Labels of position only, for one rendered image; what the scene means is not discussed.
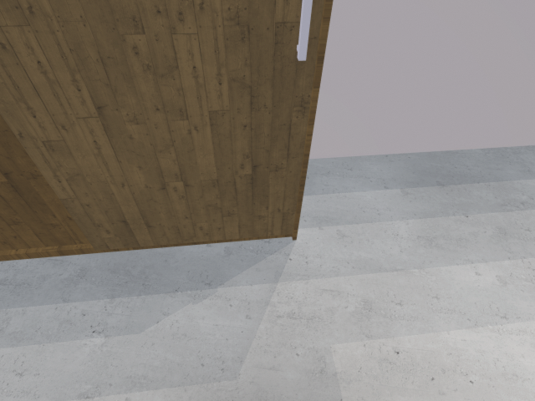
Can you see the wardrobe door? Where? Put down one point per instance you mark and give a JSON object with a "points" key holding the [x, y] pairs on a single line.
{"points": [[160, 122], [31, 214]]}

